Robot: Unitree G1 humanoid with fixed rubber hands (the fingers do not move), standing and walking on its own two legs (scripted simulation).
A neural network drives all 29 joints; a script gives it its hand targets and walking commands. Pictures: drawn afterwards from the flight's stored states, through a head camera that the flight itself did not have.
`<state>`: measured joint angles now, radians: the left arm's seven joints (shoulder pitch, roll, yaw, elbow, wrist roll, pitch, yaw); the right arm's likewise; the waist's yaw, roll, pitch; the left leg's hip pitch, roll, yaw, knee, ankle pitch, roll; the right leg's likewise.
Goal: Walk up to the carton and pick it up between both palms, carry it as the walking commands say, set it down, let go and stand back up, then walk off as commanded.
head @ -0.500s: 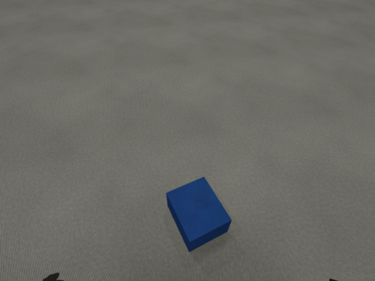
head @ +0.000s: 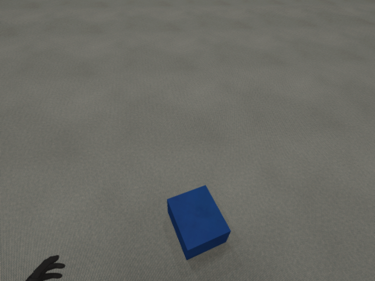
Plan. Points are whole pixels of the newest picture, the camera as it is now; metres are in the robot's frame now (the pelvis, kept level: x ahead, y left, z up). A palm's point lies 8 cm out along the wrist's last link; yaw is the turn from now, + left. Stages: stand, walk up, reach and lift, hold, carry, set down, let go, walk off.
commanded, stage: walk up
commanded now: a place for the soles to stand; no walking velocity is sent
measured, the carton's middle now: (196, 220) +0.56 -0.05 -0.70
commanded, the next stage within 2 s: none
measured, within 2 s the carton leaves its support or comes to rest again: neither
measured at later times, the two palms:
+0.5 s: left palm out of the picture +0.11 +0.22 -0.13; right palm out of the picture +0.21 -0.48 -0.07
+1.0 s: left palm out of the picture +0.13 +0.12 -0.11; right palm (364, 201) +0.39 -0.51 -0.13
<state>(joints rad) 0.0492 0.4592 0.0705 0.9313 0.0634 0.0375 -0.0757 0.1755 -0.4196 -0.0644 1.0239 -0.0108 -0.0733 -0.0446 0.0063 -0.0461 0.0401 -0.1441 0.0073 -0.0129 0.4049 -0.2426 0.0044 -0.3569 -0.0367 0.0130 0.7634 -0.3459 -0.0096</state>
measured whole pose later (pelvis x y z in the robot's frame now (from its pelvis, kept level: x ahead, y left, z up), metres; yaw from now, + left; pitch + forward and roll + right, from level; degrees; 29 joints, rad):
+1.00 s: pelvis +0.17 -0.24 -0.04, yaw +22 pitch -1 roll +2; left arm 0.19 0.49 0.06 0.77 0.01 0.00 -0.01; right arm 0.23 -0.48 -0.05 0.79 -0.03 -0.04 -0.02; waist 0.03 -0.02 0.11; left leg -0.40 -0.04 0.00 0.81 -0.37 0.02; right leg -0.45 -0.12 -0.04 0.88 -0.40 0.03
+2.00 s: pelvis +0.17 -0.24 +0.00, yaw +29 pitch -1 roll +0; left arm 0.05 0.43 0.02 1.09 0.01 0.00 -0.02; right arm 0.00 -0.42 0.00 1.07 -0.01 -0.01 0.00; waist 0.02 -0.01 0.06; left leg -0.24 0.00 -0.07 0.42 -0.17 -0.02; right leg -0.21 -0.08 -0.12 0.40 -0.18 0.03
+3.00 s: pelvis +0.18 -0.24 -0.04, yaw +23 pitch +13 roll +1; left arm -0.03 0.26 0.18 0.55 0.01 0.18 -0.02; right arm -0.12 -0.34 -0.15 0.60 -0.09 0.18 0.06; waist 0.04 0.01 0.06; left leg -0.67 0.03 0.02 0.83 -0.38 -0.03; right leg -0.69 -0.05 0.00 0.84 -0.37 0.03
